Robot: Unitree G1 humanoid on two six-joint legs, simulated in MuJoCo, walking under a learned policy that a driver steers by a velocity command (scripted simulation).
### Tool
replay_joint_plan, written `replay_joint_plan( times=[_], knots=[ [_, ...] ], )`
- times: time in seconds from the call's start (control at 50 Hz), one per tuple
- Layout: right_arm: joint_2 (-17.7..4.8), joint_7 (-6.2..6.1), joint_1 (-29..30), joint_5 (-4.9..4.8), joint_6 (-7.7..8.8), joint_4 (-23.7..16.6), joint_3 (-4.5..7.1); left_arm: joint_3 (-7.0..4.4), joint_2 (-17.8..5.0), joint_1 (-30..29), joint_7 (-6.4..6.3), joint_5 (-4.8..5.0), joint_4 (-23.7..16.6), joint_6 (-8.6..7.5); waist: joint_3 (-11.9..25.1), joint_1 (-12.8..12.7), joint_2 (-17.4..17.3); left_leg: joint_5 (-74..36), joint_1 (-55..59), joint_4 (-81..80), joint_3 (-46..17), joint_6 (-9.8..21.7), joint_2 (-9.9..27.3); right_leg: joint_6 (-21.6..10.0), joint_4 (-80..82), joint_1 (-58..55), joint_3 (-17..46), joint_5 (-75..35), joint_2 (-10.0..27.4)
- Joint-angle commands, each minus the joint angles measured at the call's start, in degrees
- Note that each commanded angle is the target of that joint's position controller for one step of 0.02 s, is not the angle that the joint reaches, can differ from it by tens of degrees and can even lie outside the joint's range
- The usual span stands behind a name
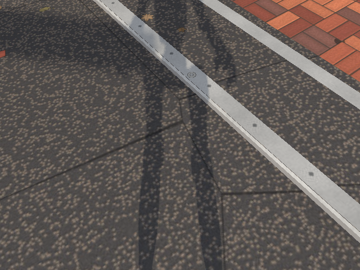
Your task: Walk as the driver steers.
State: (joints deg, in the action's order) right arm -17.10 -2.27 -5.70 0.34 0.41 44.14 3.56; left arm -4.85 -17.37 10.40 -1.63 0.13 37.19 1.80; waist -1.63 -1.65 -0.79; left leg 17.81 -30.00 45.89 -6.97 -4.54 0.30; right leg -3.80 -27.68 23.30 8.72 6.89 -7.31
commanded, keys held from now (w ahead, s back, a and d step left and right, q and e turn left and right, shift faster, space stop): e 0.60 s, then no key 0.16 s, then w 0.24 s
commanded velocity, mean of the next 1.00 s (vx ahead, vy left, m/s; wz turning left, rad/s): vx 0.06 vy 0.00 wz -0.47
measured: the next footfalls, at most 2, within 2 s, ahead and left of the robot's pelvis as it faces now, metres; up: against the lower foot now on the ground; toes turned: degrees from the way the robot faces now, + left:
left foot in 0.10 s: +0.09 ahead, +0.15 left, +0.00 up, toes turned -9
right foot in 0.52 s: +0.01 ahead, -0.12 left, +0.00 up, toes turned -21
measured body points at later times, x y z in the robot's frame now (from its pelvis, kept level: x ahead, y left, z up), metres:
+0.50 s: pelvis +0.01 +0.01 +0.00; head +0.04 -0.01 +0.45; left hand +0.26 +0.22 -0.08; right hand +0.05 -0.31 -0.10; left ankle +0.05 +0.15 -0.73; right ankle -0.03 -0.10 -0.72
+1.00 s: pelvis +0.03 -0.01 +0.00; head +0.04 -0.01 +0.45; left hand +0.27 +0.17 -0.10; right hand +0.03 -0.32 -0.09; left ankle +0.07 +0.10 -0.74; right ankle -0.03 -0.10 -0.73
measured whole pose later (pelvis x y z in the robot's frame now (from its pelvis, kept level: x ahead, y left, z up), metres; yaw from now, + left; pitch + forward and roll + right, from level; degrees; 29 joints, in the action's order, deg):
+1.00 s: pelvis +0.03 -0.01 +0.00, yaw -28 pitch +1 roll +0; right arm -16.8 0.7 -12.2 -0.8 3.1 41.6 3.6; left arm -2.1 -16.2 13.6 0.0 0.6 39.3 0.4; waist 1.4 -0.4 0.8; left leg 17.7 -13.5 28.9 1.3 1.6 0.1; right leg -2.7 -30.9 14.5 5.4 17.9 -3.7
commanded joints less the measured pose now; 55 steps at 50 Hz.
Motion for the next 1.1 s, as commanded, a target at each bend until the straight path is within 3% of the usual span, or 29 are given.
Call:
replay_joint_plan(
  times=[0.02,0.08,0.1,0.12,0.14,0.16,0.18,0.22,0.28,0.34,0.44,0.48,0.5,0.52,0.54,0.56,0.58,0.62,0.68,0.76,0.82,0.88,0.96,0.98,1.0,1.02,1.04,1.06,1.1],
  knots=[
    [-5.35,0.46,-0.52,-0.44,1.46,-4.01,1.36,-2.41,-9.13,-1.01,-0.19,0.08,-4.51,-0.17,8.49,0.44,9.94,1.26,4.29,-5.62,0.81,0.63,-1.63,-8.65,7.76,-8.76,19.1,2.89,14.39],
    [-5.77,1.39,-4.96,-0.66,2.19,-3.17,1.89,-2.12,-8.63,-2.05,-0.33,0.98,-5.16,0.62,8.42,3.23,9.86,-5.57,13.63,-21.41,2.35,2.92,-1.8,-6.03,3.78,-8.42,20.27,-1.14,12.05],
    [-8.38,1.38,-6.82,0.01,2.16,-2.9,2.7,-1.65,-7.03,-0.82,-0.48,1.16,-5.35,0.77,9.15,3.18,6.56,-9.47,20.4,-25.22,-1.2,5.07,4.28,-3.3,-0.66,-3.88,17.55,4.77,9.17],
    [-13.84,1.02,-4.78,1.35,1.46,-3.78,3.79,-1.08,-4.21,2.13,-0.26,1.14,-6.16,0.65,8.27,-0.64,-9.27,-19.19,25.3,-26.72,-13.68,11.79,17.23,0.53,-12.61,6.44,6.28,21.01,0.64],
    [-12.43,1.22,-4.78,2.98,1.24,-4.31,3.72,-2.35,-8.39,0.6,0.02,0.78,-6.88,-0.2,6.58,1.04,-16.19,-26.17,22.26,-29.04,-22.65,19.41,23.57,3.37,-25.77,12.86,0.6,29.42,-1.46],
    [-9.61,0.98,-2.16,2.47,1.33,-5.86,2.93,-3.53,-11.76,1.74,0.28,0.4,-5.72,-0.38,6.14,0.28,-10.61,-27.65,21.44,-27.77,-18.61,19.46,22.87,4.88,-34.56,12.91,1.29,26.09,1.64],
    [-7.41,0.73,-0.07,1.56,1.23,-6.46,2.44,-3.79,-11.47,2.92,0.26,0.72,-4.14,0.1,5.47,-0.41,-7.44,-27.04,21.06,-26.5,-12.51,16.69,18.91,5.91,-37.9,12.77,0.33,22.72,2.27],
    [-5.84,0.32,0.71,0.18,0.87,-7.01,1.81,-3.13,-8.4,4.01,0.09,0.73,-3.07,1.4,4.09,0.0,-6.67,-26.95,21.87,-25.63,-5.89,14.75,15.28,8.02,-43.78,14.33,-1.03,18.39,3.21],
    [-6.75,-0.17,-1.79,0.67,-0.11,-6.9,2.06,-2.06,-5.68,-0.45,0.49,1.56,-5.43,1.56,3.15,2.48,-8.83,-26.23,24.47,-26.83,-0.34,15.57,13.48,9.56,-37.6,15.14,-5.45,14.99,5.16],
    [-9.02,-0.3,-3.64,0.56,-0.79,-6.64,2.98,-1.3,-4.49,-3.29,1.14,1.17,-7.37,1.33,5.09,4.39,-10.26,-27.27,27.63,-26.3,1.32,16.55,15.51,9.93,-28.26,11.58,-7.23,15.84,7.72],
    [-11.34,0.88,-2.71,-0.81,-0.73,-6.63,3.99,-1.55,-5.48,-2.53,2.36,1.13,-8.07,1.71,5.86,4.12,-11.42,-26.94,24.89,-24.99,4.26,15.92,17.74,7.15,-14.31,0.85,-11.65,14.8,7.92],
    [-11.39,1.06,-1.53,-1.97,-0.57,-6.41,4.08,-1.94,-5.35,0.26,2.79,1.19,-7.28,1.89,5.9,1.85,-10.6,-25.17,23.43,-21.43,6.01,13.62,17.53,4.49,-3.81,-5.04,-13.13,8.17,7.0],
    [-9.99,1.14,-2.56,-2.33,-0.39,-5.76,3.76,-2.44,-5.9,2.75,2.61,1.1,-6.27,1.88,6.48,0.8,-8.78,-21.89,20.49,-17.52,8.21,10.94,16.13,2.59,2.39,-11.15,-13.03,2.94,5.77],
    [-7.37,1.46,-5.72,-1.36,-0.17,-4.79,3.13,-3.55,-9.07,5.21,2.01,1.1,-5.9,1.72,7.85,0.69,-0.51,-12.57,12.37,-8.18,13.03,6.12,12.65,-0.01,5.83,-21.08,-5.7,-9.95,9.66],
    [-3.03,1.92,-5.3,2.38,0.0,-7.78,1.38,-4.86,-16.66,6.11,1.02,0.65,-7.39,1.37,8.32,2.62,19.61,20.63,-6.09,10.97,16.34,0.1,4.5,-8.37,3.83,-30.18,16.58,-34.84,26.15],
    [-5.92,1.34,0.71,1.19,0.37,-9.38,2.19,-4.16,-15.13,7.01,1.72,-1.48,-7.88,-0.07,12.01,-2.58,15.26,23.23,-9.83,20.96,6.59,-0.48,1.3,-17.52,5.41,-25.09,21.13,-33.17,30.44],
    [-7.7,0.95,2.95,-0.31,0.19,-9.66,2.74,-3.57,-13.5,5.38,1.97,-1.69,-7.18,-1.15,9.39,-2.16,10.62,18.83,-10.41,23.94,4.41,0.32,2.28,-15.82,6.79,-22.65,16.58,-25.68,26.89],
    [-8.21,0.1,1.05,-0.03,-0.39,-7.86,3.23,-2.25,-9.62,-0.45,1.27,0.26,-6.92,-1.49,6.32,0.76,7.37,9.85,-10.09,21.2,3.5,0.92,3.63,-9.89,6.98,-19.5,10.23,-17.57,21.46],
    [-7.24,0.43,-2.86,-0.03,-0.75,-6.52,3.12,-0.9,-7.63,-3.03,0.39,-0.2,-6.83,-1.17,7.79,2.69,8.7,2.88,-3.4,20.83,4.87,-0.24,2.02,-9.4,7.46,-15.32,6.18,-19.76,18.8],
    [-4.74,0.8,-1.44,-0.22,-0.89,-7.02,1.89,-0.47,-7.26,-2.42,0.03,-0.49,-5.38,-1.16,6.97,1.4,8.7,1.21,0.08,7.96,4.89,-0.5,2.4,-9.15,7.62,-15.62,6.01,-13.3,17.98],
    [-5.22,1.75,-0.47,-0.76,-0.34,-7.67,1.57,-0.72,-8.69,0.21,0.53,-0.13,-3.85,-1.16,4.9,-0.99,10.68,2.37,2.79,0.12,6.63,0.7,1.73,-9.95,12.5,-13.02,10.54,16.03,18.07],
    [-6.16,2.56,0.14,-1.42,1.14,-8.19,1.66,-0.56,-9.36,1.37,1.15,0.11,-2.44,-1.63,1.0,-1.62,10.27,5.73,4.05,-6.02,7.14,2.94,1.23,-10.05,14.09,-11.71,14.93,25.15,19.33],
    [-4.09,3.25,-6.14,-1.43,3.67,-5.51,1.22,0.17,-8.34,-0.02,1.5,0.91,-1.54,-2.05,0.67,2.54,6.54,-2.48,18.11,-20.49,9.34,6.86,-0.49,-8.01,10.93,-5.3,13.77,26.63,16.54],
    [-4.43,3.06,-9.6,-1.1,4.11,-4.46,1.32,0.84,-6.27,-0.88,1.56,0.58,-1.72,-2.34,1.95,4.07,5.38,-3.11,24.72,-21.51,6.77,7.79,1.31,-6.16,7.58,-1.43,12.23,25.41,14.4],
    [-6.81,2.62,-15.74,-0.63,4.43,-3.41,1.72,1.96,-2.47,-3.12,1.74,0.1,-2.61,-2.88,3.34,6.19,-0.73,0.89,31.72,-24.99,-2.75,10.24,9.05,-2.8,-4.15,5.34,6.42,23.69,10.3],
    [-13.15,2.79,-18.36,-0.17,4.43,-2.58,3.3,2.05,-1.39,-3.27,1.86,0.55,-4.98,-4.0,2.46,4.99,-13.26,13.22,34.93,-31.85,-20.85,17.12,18.75,0.91,-17.21,16.71,-5.51,22.78,3.21],
    [-11.57,2.92,-18.75,0.02,4.69,-2.82,3.21,0.63,-6.59,-6.41,1.56,1.22,-5.52,-4.82,-2.2,7.16,-11.06,20.27,32.87,-36.03,-29.42,21.5,23.4,2.1,-27.01,24.16,-4.64,27.01,5.96],
    [-9.05,2.56,-17.05,-0.19,4.94,-3.22,2.32,-0.03,-7.65,-5.3,1.84,1.85,-4.83,-5.4,-4.09,5.66,-8.05,21.89,32.51,-36.07,-26.93,20.54,21.82,1.9,-31.56,26.65,-2.68,22.66,8.22],
    [-7.68,2.36,-14.82,-0.64,5.03,-3.94,1.69,0.03,-6.28,-3.97,2.42,1.12,-3.52,-5.79,-4.11,4.48,-6.99,14.99,33.73,-36.84,-19.12,17.68,17.72,2.26,-32.54,28.72,-3.98,14.55,10.32]
  ],
)
Keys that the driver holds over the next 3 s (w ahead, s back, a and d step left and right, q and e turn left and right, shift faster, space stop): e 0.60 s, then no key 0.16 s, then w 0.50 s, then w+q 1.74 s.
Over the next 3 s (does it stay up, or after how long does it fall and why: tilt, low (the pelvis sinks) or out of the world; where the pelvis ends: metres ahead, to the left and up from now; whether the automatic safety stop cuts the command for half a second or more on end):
stays up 0.96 -0.09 0.01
